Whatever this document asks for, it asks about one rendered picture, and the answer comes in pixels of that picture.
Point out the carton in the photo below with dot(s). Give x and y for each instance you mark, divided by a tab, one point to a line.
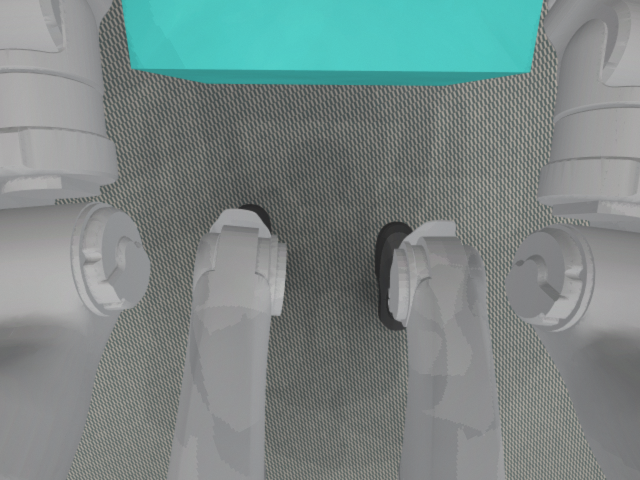
332	42

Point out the robot left forearm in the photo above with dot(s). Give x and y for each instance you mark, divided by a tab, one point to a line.
53	140

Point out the right robot upper arm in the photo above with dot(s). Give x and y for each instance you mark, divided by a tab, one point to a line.
579	287

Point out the robot right forearm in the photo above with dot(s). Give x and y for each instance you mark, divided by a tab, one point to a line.
594	167

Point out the robot right foot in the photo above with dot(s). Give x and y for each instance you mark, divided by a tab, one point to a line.
389	238

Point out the left robot upper arm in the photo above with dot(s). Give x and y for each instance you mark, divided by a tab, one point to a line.
67	271

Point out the robot right thigh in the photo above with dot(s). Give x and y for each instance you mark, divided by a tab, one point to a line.
452	425

